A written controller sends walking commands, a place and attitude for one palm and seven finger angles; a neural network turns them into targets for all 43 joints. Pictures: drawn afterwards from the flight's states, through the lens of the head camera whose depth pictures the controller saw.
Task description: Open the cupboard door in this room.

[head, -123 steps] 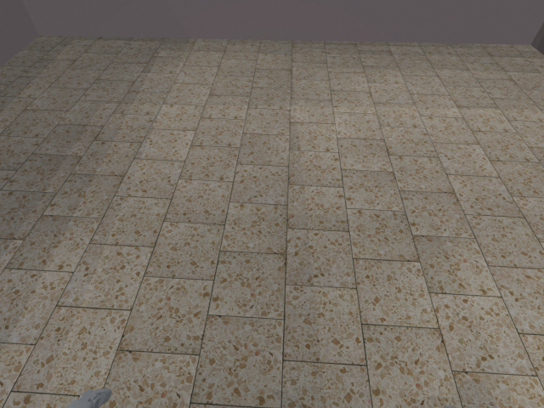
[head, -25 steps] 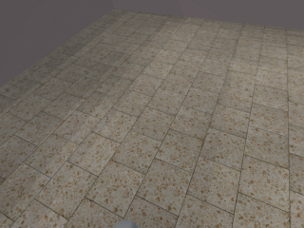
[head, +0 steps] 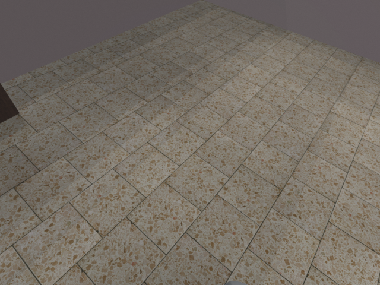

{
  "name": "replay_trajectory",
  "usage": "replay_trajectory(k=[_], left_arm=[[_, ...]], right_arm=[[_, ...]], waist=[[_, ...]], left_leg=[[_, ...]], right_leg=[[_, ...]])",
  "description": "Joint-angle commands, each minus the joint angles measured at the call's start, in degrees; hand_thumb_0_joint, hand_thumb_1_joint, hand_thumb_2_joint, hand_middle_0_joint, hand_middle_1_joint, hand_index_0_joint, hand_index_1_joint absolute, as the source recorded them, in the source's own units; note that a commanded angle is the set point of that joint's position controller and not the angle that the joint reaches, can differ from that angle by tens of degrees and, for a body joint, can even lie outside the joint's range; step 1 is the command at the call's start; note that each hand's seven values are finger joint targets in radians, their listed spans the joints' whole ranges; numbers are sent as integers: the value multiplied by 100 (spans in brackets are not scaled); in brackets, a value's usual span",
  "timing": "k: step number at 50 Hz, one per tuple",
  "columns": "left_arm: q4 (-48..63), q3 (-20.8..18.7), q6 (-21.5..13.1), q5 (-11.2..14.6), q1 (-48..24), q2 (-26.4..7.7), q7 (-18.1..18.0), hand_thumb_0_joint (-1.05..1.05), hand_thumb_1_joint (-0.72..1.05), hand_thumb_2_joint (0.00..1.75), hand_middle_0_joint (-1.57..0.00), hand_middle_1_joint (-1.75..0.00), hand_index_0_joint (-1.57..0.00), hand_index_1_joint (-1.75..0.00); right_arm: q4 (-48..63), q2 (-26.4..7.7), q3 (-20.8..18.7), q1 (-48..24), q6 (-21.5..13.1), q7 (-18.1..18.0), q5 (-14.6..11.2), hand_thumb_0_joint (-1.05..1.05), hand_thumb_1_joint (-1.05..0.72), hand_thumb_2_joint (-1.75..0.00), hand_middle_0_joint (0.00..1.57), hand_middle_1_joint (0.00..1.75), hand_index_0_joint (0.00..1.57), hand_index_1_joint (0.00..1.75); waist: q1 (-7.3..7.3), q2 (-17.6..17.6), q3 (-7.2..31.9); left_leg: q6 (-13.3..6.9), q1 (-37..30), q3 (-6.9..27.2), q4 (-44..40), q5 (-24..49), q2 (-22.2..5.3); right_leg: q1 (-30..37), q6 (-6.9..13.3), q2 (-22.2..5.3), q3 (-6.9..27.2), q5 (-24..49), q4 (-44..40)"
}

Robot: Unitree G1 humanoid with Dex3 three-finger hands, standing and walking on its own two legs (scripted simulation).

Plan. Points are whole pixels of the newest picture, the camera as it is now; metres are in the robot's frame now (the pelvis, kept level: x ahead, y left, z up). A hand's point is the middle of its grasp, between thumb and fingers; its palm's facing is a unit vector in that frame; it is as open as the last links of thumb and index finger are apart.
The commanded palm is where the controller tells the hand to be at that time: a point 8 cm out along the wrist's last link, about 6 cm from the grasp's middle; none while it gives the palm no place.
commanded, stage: turn or walk to find it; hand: left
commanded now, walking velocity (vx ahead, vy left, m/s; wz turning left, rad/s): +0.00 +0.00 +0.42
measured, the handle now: out of the picture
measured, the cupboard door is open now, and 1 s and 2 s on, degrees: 0 0 0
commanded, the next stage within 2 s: stand and wait in 0.56 s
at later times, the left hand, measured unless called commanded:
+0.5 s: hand out of the picture +0.02 +0.14 -0.15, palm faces +0.22 -0.94 -0.27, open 7.4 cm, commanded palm none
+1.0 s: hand out of the picture -0.15 +0.16 -0.19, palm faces +0.41 -0.89 -0.20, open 7.4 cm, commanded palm none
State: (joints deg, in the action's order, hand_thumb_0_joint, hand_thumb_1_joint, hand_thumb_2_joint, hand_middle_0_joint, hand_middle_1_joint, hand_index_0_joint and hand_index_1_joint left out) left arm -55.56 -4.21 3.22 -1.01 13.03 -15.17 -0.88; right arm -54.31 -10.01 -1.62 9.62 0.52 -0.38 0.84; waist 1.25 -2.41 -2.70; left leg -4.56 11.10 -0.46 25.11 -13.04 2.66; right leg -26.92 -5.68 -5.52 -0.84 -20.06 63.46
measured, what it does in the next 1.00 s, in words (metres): steps on the spot, turning left: right foot, then left foot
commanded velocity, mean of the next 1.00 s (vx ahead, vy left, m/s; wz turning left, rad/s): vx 0.00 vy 0.00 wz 0.29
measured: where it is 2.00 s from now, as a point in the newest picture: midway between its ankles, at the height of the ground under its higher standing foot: outside the picture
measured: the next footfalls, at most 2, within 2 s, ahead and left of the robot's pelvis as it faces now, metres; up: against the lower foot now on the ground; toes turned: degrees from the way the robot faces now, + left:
right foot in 0.34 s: +0.02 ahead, -0.14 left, +0.00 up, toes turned +7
left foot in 0.82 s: -0.08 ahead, +0.08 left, +0.00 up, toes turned +22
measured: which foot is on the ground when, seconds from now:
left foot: down 0.00-0.36, up 0.38-0.80, down 0.82-1.00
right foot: up 0.00-0.32, down 0.34-0.84, up 0.86-1.00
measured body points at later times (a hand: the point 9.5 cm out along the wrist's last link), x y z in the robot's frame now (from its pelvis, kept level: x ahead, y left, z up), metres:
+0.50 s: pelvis -0.03 -0.06 +0.00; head -0.01 -0.09 +0.45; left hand +0.01 +0.19 -0.13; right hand +0.02 -0.31 -0.17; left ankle -0.06 +0.07 -0.66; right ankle -0.02 -0.15 -0.74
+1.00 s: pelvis -0.07 -0.01 +0.00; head -0.07 +0.01 +0.45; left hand -0.17 +0.21 -0.17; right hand +0.11 -0.18 -0.14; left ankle -0.12 +0.07 -0.74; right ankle -0.04 -0.16 -0.70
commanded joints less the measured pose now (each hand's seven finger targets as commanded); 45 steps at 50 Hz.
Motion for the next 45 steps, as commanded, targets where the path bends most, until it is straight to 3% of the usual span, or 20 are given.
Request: replay_trajectory(k=[1, 9, 13, 15, 16, 17, 18, 19, 20, 22, 24, 32, 37, 39, 40, 41, 42, 43, 44, 45], left_arm=[[421, -86, -67, -26, -72, -355, -40, 0, 90, 90, -20, -30, -20, -30], [727, -33, -105, 20, -589, -189, -56, 0, 90, 90, -20, -30, -20, -30], [716, -15, -150, 61, -316, -147, -87, 0, 90, 90, -20, -30, -20, -30], [655, -33, -200, 74, -2, -205, -115, 0, 90, 90, -20, -30, -20, -30], [624, -66, -241, 59, 179, -336, -134, 0, 90, 90, -20, -30, -20, -30], [645, -141, -301, -19, 253, -778, -176, 0, 90, 90, -20, -30, -20, -30], [733, -175, -288, -43, 206, -1071, -174, 0, 90, 90, -20, -30, -20, -30], [825, -124, -249, -1, -10, -961, -176, 0, 90, 90, -20, -30, -20, -30], [888, -112, -308, 19, -369, -666, -183, 0, 90, 90, -20, -30, -20, -30], [923, -1, -311, 37, -711, -438, -154, 0, 90, 90, -20, -30, -20, -30], [846, 30, -387, 42, -466, -306, -125, 0, 90, 90, -20, -30, -20, -30], [351, -26, -410, -71, 568, -466, -136, 0, 90, 90, -20, -30, -20, -30], [69, -29, -374, -96, 653, -593, -128, 0, 90, 90, -20, -30, -20, -30], [-5, -3, -353, -31, 443, -546, -135, 0, 90, 90, -20, -30, -20, -30], [-3, 44, -328, 22, 471, -364, -127, 0, 90, 90, -20, -30, -20, -30], [37, 114, -295, 60, 680, -51, -105, 0, 90, 90, -20, -30, -20, -30], [8, 197, -270, 35, 574, 67, -116, 0, 90, 90, -20, -30, -20, -30], [-68, 204, -226, 9, 531, 70, -125, 0, 90, 90, -20, -30, -20, -30], [-151, 187, -156, -6, 360, 32, -127, 0, 90, 90, -20, -30, -20, -30], [-209, 156, -132, 4, 352, -42, -107, 0, 90, 90, -20, -30, -20, -30]], right_arm=[[227, -1186, -353, 475, -45, -103, -4, 0, -90, -90, 20, 30, 20, 30], [208, -1234, -416, 716, 21, -94, 75, 0, -90, -90, 20, 30, 20, 30], [208, -1247, -439, 648, 58, -66, 81, 0, -90, -90, 20, 30, 20, 30], [230, -1208, -441, 549, 74, -43, 42, 0, -90, -90, 20, 30, 20, 30], [245, -1086, -429, 548, 81, -17, 8, 0, -90, -90, 20, 30, 20, 30], [292, -750, -390, 670, 85, 21, -47, 0, -90, -90, 20, 30, 20, 30], [427, -691, -403, 635, 96, -7, 7, 0, -90, -90, 20, 30, 20, 30], [371, -927, -480, 582, 155, 9, 75, 0, -90, -90, 20, 30, 20, 30], [211, -940, -492, 706, 253, 47, 97, 0, -90, -90, 20, 30, 20, 30], [-9, -805, -490, 978, 314, 107, 80, 0, -90, -90, 20, 30, 20, 30], [-98, -704, -456, 1071, 308, 116, 67, 0, -90, -90, 20, 30, 20, 30], [44, -570, -311, 146, 249, 61, 24, 0, -90, -90, 20, 30, 20, 30], [-48, -419, -189, 157, 145, 12, -46, 0, -90, -90, 20, 30, 20, 30], [-236, -473, -162, 554, 63, -12, -45, 0, -90, -90, 20, 30, 20, 30], [-306, -695, -186, 695, -15, -24, -32, 0, -90, -90, 20, 30, 20, 30], [-283, -1115, -253, 683, -80, -52, 8, 0, -90, -90, 20, 30, 20, 30], [-272, -1265, -264, 601, -46, -71, -11, 0, -90, -90, 20, 30, 20, 30], [-273, -1175, -226, 447, -37, -129, 27, 0, -90, -90, 20, 30, 20, 30], [-323, -1045, -172, 375, -72, -187, 23, 0, -90, -90, 20, 30, 20, 30], [-306, -950, -132, 198, -62, -206, 16, 0, -90, -90, 20, 30, 20, 30]], waist=[[-216, 852, 198], [-352, 863, 306], [-245, 938, 483], [-71, 858, 558], [14, 589, 623], [34, -603, 637], [62, -1495, 394], [-8, -805, 269], [-207, -1015, 60], [-461, -479, -249], [-412, -534, -134], [101, -673, 101], [76, -925, 405], [-168, -812, 553], [-223, -199, 730], [-170, 1054, 844], [-187, 1580, 657], [-169, 1295, 391], [-213, 1578, 170], [-127, 1440, -28]], left_leg=[[-379, -523, 1537, -875, 2050, -1453], [-673, -263, 2347, -789, 1533, -1502], [-561, 119, 2458, -596, 1698, -1325], [-311, 627, 2319, -330, 1298, -1076], [-50, 1089, 2085, -62, 711, -826], [321, 2131, 1367, 942, -532, -282], [613, 2526, 458, 2290, -1769, 292], [579, 2164, 627, 3258, -1730, 49], [588, 2054, 743, 3683, -1355, -136], [677, 1966, 498, 4262, -761, -222], [790, 2096, 338, 4437, -435, -236], [905, 1847, 65, 2955, -1204, -467], [756, 769, -295, 1264, -1114, -348], [693, -199, -339, -61, 72, -348], [592, -873, -80, -524, 881, -672], [224, -1363, 1062, -482, 2190, -1708], [-196, -1068, 1351, -617, 3069, -2263], [-450, -742, 1190, -685, 3151, -2284], [-405, -376, 1108, -804, 3275, -2061], [-418, -321, 989, -750, 3447, -1925]], right_leg=[[-460, -46, -29, 101, 108, -126], [133, 107, 237, 129, -491, -1493], [976, 248, 474, 75, -250, -2471], [1823, 287, 465, 30, 475, -3579], [2455, 351, 218, 202, 814, -4294], [3188, 700, -937, 1363, 393, -4872], [2593, 1309, -2125, 2402, 614, -5095], [1703, 1495, -2088, 1981, 511, -5089], [1210, 1339, -1651, 1660, 54, -5296], [932, 1076, -1104, 845, 421, -5120], [1403, 1021, -874, 331, 1221, -4901], [2271, 1422, -1280, 369, 2845, -4448], [2209, 1403, -1189, 273, 3570, -4041], [1817, 1061, -947, 22, 3076, -3660], [1485, 790, -648, -218, 2494, -3216], [641, 475, -179, -500, 889, -2684], [469, 349, -3, -486, -1005, -2102], [470, 330, -4, -257, -1218, -1612], [528, 278, -31, -85, -1083, -1320], [442, 289, -47, -45, -900, -1138]])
